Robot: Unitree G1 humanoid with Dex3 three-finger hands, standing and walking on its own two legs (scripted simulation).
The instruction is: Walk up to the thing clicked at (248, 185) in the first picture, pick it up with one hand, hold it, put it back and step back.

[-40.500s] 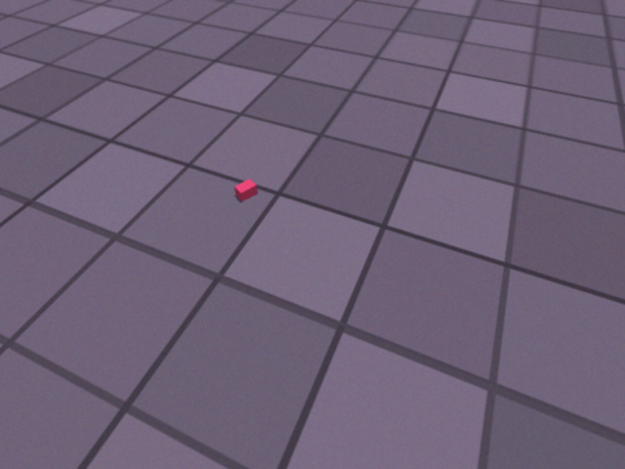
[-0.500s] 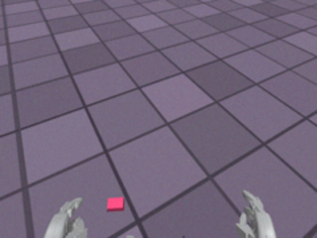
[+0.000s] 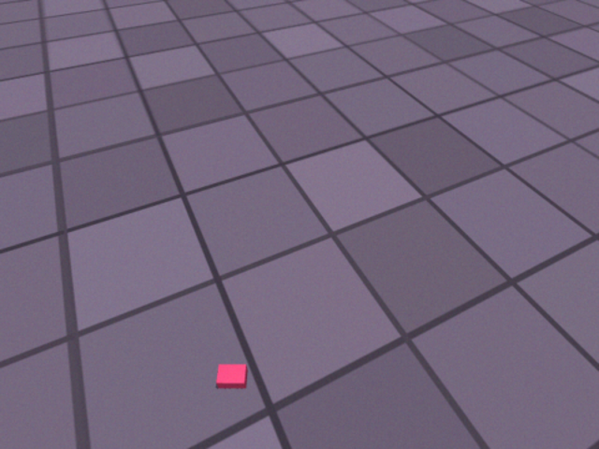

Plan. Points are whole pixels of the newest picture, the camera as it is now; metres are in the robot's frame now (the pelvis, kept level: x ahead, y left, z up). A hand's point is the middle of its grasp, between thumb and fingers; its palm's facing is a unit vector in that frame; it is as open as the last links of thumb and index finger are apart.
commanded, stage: stand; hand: left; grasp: from above
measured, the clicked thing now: (232, 376) +0.43 +0.23 -0.73
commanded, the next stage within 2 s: none
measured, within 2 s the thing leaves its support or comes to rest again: neither
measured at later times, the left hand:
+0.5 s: hand out of the picture +0.03 +0.24 -0.14, palm faces +0.04 -0.94 -0.35, open 7.4 cm
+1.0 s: hand out of the picture +0.05 +0.22 -0.14, palm faces +0.02 -0.95 -0.32, open 7.4 cm
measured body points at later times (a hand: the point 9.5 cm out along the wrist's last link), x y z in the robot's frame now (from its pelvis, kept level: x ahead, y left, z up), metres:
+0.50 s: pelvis -0.01 -0.01 +0.02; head -0.02 -0.01 +0.47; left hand +0.03 +0.29 -0.12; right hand +0.05 -0.29 -0.12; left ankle +0.02 +0.12 -0.72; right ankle +0.00 -0.15 -0.72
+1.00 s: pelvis +0.00 -0.02 +0.02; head +0.00 -0.02 +0.47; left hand +0.05 +0.27 -0.12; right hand +0.05 -0.30 -0.12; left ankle +0.02 +0.12 -0.72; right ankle +0.00 -0.15 -0.72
